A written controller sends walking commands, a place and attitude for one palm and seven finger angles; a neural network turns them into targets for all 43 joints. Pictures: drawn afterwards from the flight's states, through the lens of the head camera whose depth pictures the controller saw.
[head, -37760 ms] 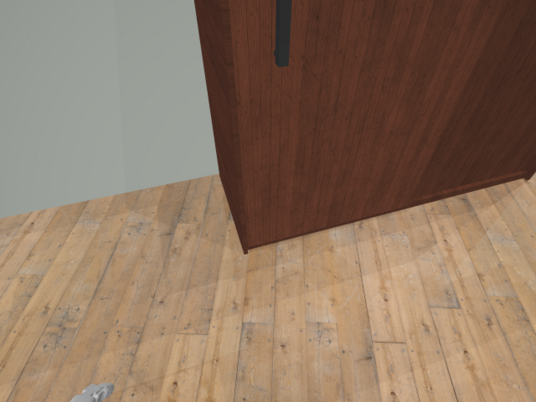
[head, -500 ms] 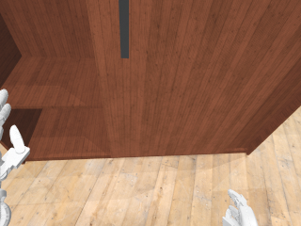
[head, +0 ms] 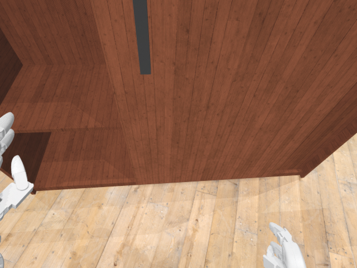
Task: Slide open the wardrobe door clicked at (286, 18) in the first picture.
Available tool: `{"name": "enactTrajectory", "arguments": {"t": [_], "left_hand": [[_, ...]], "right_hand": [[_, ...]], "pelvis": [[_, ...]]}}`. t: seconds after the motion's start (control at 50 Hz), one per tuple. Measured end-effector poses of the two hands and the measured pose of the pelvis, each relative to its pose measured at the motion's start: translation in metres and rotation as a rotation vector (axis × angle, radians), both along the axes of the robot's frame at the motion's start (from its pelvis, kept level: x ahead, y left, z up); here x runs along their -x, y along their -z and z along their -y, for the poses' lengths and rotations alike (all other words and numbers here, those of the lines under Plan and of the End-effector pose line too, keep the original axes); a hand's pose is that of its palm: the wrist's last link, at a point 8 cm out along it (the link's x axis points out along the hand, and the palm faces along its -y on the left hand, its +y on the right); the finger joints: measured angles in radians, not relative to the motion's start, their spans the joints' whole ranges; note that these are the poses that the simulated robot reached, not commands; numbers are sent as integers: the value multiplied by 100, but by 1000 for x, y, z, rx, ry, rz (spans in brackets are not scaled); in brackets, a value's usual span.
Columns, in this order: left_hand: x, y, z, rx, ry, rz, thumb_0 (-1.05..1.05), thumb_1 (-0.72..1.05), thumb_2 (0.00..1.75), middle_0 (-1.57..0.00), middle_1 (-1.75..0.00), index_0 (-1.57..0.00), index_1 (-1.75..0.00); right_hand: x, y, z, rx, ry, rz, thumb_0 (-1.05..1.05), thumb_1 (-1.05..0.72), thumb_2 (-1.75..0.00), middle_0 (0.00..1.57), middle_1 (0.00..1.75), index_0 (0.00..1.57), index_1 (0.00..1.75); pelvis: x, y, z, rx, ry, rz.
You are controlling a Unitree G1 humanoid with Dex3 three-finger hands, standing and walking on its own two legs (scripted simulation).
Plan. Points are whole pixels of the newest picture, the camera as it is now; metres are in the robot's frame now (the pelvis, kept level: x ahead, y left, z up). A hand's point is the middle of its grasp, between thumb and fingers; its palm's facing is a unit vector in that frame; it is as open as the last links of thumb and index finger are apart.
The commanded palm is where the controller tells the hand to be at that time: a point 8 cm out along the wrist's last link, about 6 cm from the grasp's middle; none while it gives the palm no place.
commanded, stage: stop stepping back and stand still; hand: left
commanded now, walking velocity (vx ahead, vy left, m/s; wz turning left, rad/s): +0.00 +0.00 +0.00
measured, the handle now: (143, 32) +0.58 +0.14 +0.20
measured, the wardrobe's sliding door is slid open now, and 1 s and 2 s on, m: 0.57 0.57 0.57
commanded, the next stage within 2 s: let the arm hang, fingers relaxed in 0.70 s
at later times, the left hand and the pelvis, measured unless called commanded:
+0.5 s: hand out of the picture +0.17 +0.28 +0.15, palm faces +0.44 -0.80 -0.39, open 7.4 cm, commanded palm +0.11 +0.32 +0.18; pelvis -0.04 +0.02 +0.00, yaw +0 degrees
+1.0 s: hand out of the picture +0.11 +0.24 -0.11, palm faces -0.01 -0.93 -0.36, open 7.4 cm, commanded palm none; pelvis -0.05 +0.02 -0.01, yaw +1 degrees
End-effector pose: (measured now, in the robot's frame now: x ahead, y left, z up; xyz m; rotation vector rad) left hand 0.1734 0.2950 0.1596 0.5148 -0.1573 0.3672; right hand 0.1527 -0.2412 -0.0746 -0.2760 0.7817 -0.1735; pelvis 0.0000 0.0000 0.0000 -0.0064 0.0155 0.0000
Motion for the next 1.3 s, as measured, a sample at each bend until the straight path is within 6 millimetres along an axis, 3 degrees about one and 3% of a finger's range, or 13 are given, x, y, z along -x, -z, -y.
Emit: {"name": "enactTrajectory", "arguments": {"t": [0.14, 0.26, 0.38, 0.6, 0.8, 0.84, 0.92, 1.0, 1.06, 1.1, 1.12, 1.2, 1.3], "left_hand": [[6, -26, -8, -94, 51, 70, 1, 88, 90, -22, -31, -22, -30], [27, -8, -26, -34, -23, 4, 1, 89, 90, -22, -31, -22, -30], [43, 9, -28, 60, -73, -4, 1, 89, 90, -22, -31, -22, -30], [42, -12, -25, -6, -22, 71, 2, 89, 90, -22, -31, -21, -30], [43, -5, -25, -4, -28, 15, 1, 89, 90, -22, -31, -22, -30], [36, 20, -26, 5, -9, -79, 1, 89, 90, -21, -31, -21, -30], [35, 132, -25, 153, -41, -562, 0, 90, 90, -20, -30, -20, -30], [80, 233, 9, 309, -54, -992, 1, 90, 90, -20, -30, -20, -29], [124, 282, 44, 430, -47, -1209, 1, 90, 90, -20, -30, -20, -29], [152, 301, 65, 507, -51, -1309, 1, 91, 90, -21, -30, -20, -29], [161, 306, 66, 536, -91, -1321, 0, 94, 90, -21, -30, -21, -29], [191, 313, 62, 562, -148, -1394, -1, 98, 90, -21, -31, -21, -30], [214, 305, 50, 545, -210, -1454, 0, 95, 90, -21, -30, -21, -30]], "right_hand": [[-5, -12, -13, -39, 13, 89, 1, -91, -90, 20, 30, 20, 30], [7, -11, -21, -46, 7, 88, 1, -91, -90, 20, 30, 20, 30], [25, -7, -26, -22, -25, 45, 1, -91, -90, 20, 30, 20, 30], [42, -5, -30, -39, -16, 48, 1, -91, -90, 20, 30, 20, 30], [45, -1, -25, -41, 3, 32, 1, -91, -90, 20, 30, 20, 30], [43, 8, -21, -56, -44, 9, 1, -91, -90, 20, 30, 20, 30], [47, 33, -5, -61, -57, -92, 1, -91, -90, 20, 30, 20, 30], [69, 44, 9, -44, -15, -177, 1, -91, -90, 20, 30, 20, 30], [97, 45, 16, -18, 12, -281, 1, -91, -90, 20, 30, 20, 30], [118, 45, 18, -2, 28, -359, 1, -91, -90, 20, 30, 20, 30], [128, 45, 18, 3, 34, -398, 0, -91, -90, 20, 30, 20, 30], [161, 46, 15, 2, 54, -520, 1, -91, -90, 20, 30, 20, 30], [180, 55, 4, -44, 74, -577, 1, -91, -90, 20, 30, 20, 30]], "pelvis": [[7, -1, -7, 11, 10, 0], [15, -3, -13, 12, 13, 4], [26, -4, -16, 11, 7, 17], [37, -4, -18, 14, 9, 22], [34, -5, -18, 8, 10, 15], [36, -2, -18, 9, -11, 2], [42, 5, -22, 2, -16, -8], [46, 9, -17, -10, -9, -4], [47, 9, -12, -15, -12, 3], [48, 7, -8, -13, -16, 6], [48, 7, -6, -10, -21, 7], [48, 3, -1, 3, -30, 12], [46, 0, -3, 9, -28, 16]]}}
